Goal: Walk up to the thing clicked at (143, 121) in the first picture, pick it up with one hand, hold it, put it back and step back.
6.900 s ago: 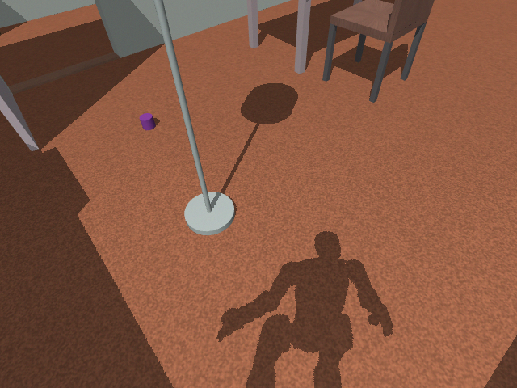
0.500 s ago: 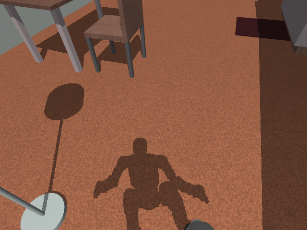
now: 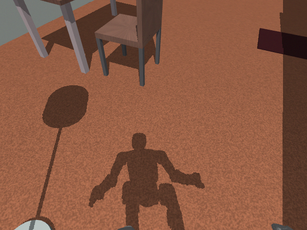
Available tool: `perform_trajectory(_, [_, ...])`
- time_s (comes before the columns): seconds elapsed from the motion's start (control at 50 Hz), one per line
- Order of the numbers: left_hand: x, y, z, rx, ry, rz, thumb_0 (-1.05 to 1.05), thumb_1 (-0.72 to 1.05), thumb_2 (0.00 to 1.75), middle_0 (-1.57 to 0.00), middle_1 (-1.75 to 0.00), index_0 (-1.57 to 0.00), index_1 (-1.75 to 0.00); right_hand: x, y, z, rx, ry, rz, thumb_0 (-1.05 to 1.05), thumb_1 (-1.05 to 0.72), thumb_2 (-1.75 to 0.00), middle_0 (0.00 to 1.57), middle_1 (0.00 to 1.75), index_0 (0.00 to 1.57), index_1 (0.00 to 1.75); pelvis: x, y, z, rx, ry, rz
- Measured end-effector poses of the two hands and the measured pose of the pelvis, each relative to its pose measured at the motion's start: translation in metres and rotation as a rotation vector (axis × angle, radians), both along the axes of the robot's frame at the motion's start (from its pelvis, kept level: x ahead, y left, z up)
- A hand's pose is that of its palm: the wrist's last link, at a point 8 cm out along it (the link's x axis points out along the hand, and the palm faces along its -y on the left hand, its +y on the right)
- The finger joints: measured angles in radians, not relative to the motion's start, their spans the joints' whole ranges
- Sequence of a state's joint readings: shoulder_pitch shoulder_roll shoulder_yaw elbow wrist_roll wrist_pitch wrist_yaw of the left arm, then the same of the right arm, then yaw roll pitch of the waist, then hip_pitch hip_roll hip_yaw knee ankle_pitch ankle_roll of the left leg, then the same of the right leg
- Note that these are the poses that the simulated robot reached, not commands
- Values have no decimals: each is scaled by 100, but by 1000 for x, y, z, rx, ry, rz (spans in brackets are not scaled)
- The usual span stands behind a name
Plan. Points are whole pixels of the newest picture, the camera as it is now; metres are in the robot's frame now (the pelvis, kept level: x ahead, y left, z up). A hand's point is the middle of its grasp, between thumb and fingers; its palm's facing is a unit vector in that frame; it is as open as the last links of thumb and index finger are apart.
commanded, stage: walk up
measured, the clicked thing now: out of the picture +0.65 +1.43 -0.72
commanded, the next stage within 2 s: none
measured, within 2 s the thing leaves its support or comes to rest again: neither
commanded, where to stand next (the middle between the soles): +0.61 -0.02 m, yaw -1 degrees
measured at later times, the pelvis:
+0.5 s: pelvis +0.21 -0.03 +0.00, yaw -2 degrees
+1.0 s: pelvis +0.39 -0.01 +0.01, yaw +15 degrees
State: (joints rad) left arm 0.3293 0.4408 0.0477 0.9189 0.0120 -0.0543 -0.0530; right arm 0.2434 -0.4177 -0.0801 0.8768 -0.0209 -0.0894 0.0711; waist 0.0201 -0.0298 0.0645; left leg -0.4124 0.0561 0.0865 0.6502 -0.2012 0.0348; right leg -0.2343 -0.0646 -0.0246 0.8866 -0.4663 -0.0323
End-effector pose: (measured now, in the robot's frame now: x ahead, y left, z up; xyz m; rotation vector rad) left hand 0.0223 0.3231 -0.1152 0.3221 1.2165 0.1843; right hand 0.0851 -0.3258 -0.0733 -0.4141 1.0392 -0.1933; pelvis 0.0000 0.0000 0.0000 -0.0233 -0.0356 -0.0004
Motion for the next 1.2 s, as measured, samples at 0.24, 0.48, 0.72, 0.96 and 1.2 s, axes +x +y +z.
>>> perform_trajectory(0.24, [141,0,23,-23,-32,-90,0,91,90,-20,-29,-20,-30,41,9,14,16,70,-86,0,-90,-90,20,30,21,30,95,5,22,24,-5,-32])
perform_trajectory(0.48, [290,-42,37,42,-187,-120,0,91,90,-20,-29,-20,-30,124,-22,-37,75,165,-122,1,-90,-90,20,30,21,30,201,-30,2,26,-15,-33])
perform_trajectory(0.72, [334,-25,34,10,-165,-27,0,90,90,-20,-30,-21,-30,254,-9,-10,69,144,-4,0,-90,-90,20,30,21,30,283,-22,13,1,-7,53])
perform_trajectory(0.96, [431,-2,4,-47,-233,59,1,91,90,-20,-29,-20,-30,353,-8,19,-119,164,89,0,-90,-90,20,30,21,30,370,-7,2,47,-7,234])
perform_trajectory(1.2, [477,-14,26,41,-257,277,0,91,90,-20,-30,-20,-30,517,-33,13,-149,151,310,0,-89,-90,21,30,21,30,480,-50,2,37,11,400])
